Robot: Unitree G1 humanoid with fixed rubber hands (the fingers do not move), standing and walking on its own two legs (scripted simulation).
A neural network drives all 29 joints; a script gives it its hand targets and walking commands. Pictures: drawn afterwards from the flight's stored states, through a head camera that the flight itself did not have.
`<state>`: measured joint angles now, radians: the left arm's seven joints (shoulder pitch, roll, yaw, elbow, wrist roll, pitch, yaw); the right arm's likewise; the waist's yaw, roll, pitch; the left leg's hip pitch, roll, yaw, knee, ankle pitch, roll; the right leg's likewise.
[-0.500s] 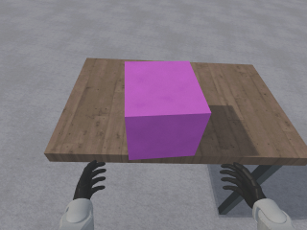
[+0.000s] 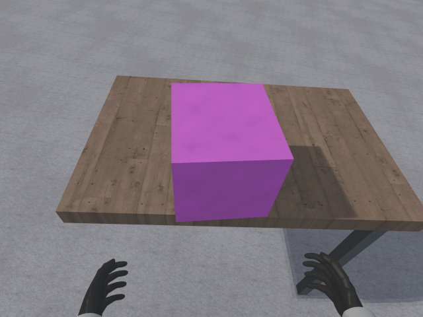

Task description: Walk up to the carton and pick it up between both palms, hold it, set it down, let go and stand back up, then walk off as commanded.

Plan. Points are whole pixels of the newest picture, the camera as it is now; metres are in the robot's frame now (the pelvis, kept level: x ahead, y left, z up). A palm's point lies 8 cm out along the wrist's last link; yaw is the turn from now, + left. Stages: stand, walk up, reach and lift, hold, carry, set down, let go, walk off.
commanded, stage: set down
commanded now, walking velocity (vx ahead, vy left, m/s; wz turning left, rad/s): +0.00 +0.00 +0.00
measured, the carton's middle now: (220, 150) +0.46 +0.01 +0.06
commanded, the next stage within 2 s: let go in 0.80 s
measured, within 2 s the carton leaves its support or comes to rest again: neither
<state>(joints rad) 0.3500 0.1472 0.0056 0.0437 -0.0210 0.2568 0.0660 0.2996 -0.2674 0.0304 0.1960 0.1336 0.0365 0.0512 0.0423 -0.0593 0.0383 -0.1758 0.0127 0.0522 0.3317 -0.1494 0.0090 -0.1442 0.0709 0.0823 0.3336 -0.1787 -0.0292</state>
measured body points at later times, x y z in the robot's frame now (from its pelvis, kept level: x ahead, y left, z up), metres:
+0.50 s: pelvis +0.02 +0.00 +0.00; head +0.05 +0.01 +0.45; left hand +0.17 +0.23 -0.08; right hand +0.20 -0.21 -0.07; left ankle +0.02 +0.11 -0.75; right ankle +0.00 -0.10 -0.75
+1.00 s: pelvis +0.04 +0.00 +0.00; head +0.07 +0.01 +0.45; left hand +0.18 +0.24 -0.09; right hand +0.20 -0.22 -0.09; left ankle +0.02 +0.11 -0.75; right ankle +0.00 -0.10 -0.75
